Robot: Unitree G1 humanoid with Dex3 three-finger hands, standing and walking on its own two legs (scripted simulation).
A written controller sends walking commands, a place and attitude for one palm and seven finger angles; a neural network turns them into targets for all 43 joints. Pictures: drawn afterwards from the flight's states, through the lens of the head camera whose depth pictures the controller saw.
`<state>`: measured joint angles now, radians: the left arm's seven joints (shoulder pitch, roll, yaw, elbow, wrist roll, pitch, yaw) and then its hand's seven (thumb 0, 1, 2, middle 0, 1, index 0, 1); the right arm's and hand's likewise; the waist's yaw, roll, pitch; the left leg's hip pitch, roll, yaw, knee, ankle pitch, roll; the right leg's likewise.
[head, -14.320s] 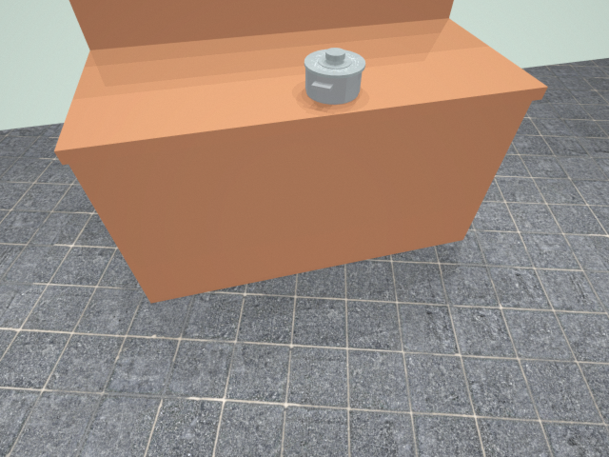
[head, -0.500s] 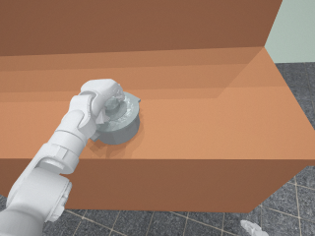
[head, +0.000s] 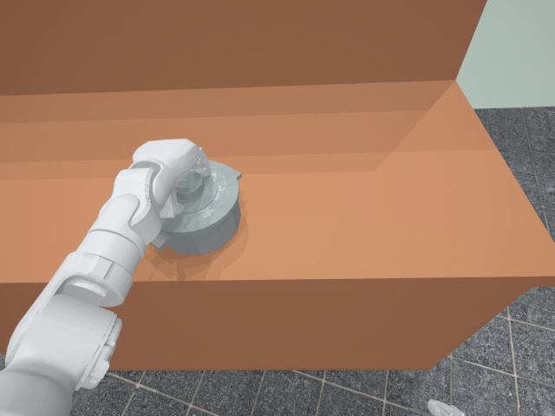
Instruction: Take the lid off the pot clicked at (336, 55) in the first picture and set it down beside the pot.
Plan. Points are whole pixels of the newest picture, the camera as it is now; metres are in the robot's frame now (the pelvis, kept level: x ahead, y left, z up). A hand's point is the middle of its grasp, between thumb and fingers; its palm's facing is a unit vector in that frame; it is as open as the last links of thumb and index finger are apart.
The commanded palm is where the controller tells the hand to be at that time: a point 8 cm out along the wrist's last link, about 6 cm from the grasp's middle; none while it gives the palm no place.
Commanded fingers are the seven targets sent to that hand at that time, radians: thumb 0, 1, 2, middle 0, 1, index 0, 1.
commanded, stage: close the fingers and squeeze the knob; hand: left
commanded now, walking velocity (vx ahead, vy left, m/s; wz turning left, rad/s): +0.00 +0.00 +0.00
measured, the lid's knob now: (187, 185) +0.47 +0.15 +0.07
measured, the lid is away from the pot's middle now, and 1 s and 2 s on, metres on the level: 0.00 0.00 0.01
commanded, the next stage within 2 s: lift the lid straight up in 1.48 s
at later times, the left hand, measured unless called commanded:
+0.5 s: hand (179, 190) +0.43 +0.15 +0.09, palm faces -0.34 -0.05 -0.94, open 8.9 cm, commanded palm +0.43 +0.16 +0.15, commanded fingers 0.00 0.13 1.00 -0.63 -0.94 -0.63 -0.94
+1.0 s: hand (175, 189) +0.44 +0.16 +0.09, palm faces -0.34 -0.05 -0.94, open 8.4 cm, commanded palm +0.43 +0.16 +0.15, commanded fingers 0.00 0.32 0.92 -0.72 -1.00 -0.68 -0.97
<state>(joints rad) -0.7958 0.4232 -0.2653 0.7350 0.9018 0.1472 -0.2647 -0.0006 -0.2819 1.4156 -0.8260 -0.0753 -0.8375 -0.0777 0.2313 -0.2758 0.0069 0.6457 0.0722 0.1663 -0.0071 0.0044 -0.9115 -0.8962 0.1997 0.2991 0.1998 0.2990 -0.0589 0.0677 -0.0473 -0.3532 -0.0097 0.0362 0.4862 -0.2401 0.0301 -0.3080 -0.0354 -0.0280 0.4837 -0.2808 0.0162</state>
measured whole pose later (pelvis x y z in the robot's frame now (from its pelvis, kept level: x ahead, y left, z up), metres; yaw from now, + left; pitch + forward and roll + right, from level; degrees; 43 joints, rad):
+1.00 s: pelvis +0.00 +0.00 +0.00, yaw +0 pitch +6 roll +0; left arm -0.81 0.42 -0.26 0.76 0.90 0.16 -0.27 0.00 0.15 0.85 -0.64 -0.95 -0.59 -0.91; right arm 0.22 -0.27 0.01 0.64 0.07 0.16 -0.02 0.00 -0.91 -0.90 0.20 0.30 0.20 0.30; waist -0.06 0.07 -0.05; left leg -0.35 -0.01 0.04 0.48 -0.24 0.03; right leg -0.31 -0.03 -0.03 0.48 -0.28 0.02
